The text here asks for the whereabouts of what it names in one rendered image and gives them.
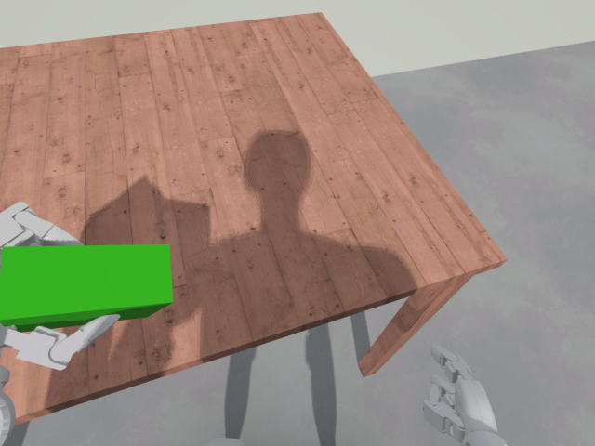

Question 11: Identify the sponge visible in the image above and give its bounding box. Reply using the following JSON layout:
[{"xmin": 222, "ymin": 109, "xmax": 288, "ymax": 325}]
[{"xmin": 0, "ymin": 244, "xmax": 173, "ymax": 333}]

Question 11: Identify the robot left hand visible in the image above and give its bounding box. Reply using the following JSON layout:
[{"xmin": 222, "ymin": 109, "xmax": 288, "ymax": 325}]
[{"xmin": 0, "ymin": 202, "xmax": 121, "ymax": 371}]

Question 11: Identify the robot right hand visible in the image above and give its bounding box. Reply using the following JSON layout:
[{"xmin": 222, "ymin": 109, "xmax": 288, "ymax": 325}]
[{"xmin": 424, "ymin": 344, "xmax": 498, "ymax": 446}]

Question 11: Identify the table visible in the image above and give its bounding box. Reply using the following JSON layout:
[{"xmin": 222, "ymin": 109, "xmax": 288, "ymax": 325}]
[{"xmin": 0, "ymin": 12, "xmax": 508, "ymax": 425}]

